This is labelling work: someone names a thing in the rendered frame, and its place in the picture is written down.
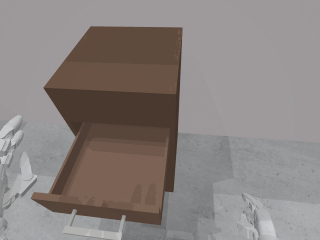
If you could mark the cabinet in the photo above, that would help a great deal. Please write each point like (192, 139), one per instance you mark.
(123, 75)

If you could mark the drawer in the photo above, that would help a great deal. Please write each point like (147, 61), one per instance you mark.
(112, 170)

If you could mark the left robot hand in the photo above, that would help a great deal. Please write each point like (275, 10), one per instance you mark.
(10, 138)

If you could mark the right robot hand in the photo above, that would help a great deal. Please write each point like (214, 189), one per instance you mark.
(259, 223)

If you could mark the handle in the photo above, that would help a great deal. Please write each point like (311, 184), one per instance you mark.
(93, 233)

